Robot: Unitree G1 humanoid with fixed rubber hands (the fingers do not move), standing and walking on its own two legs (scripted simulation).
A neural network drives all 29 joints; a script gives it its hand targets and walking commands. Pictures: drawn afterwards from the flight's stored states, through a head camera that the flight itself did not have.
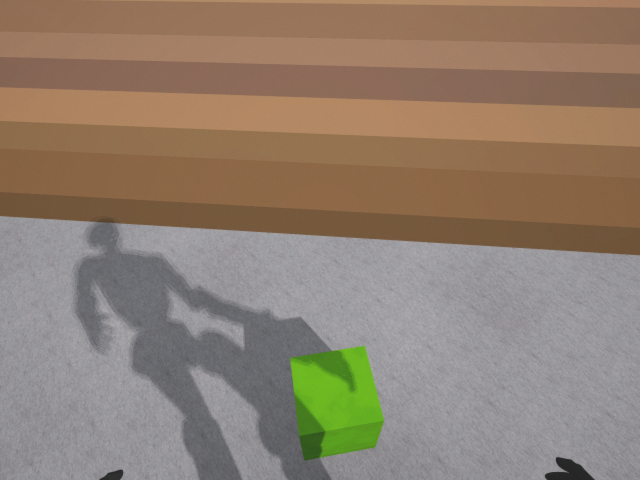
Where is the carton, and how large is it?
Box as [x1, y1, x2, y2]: [290, 346, 383, 460]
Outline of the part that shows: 364,346 290,358 299,437 304,460 375,446 383,422 383,418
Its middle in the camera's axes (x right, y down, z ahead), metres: +0.04 +0.47 +1.10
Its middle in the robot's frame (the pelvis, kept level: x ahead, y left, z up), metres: +0.43 -0.01 -0.66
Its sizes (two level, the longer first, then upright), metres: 0.210 0.200 0.250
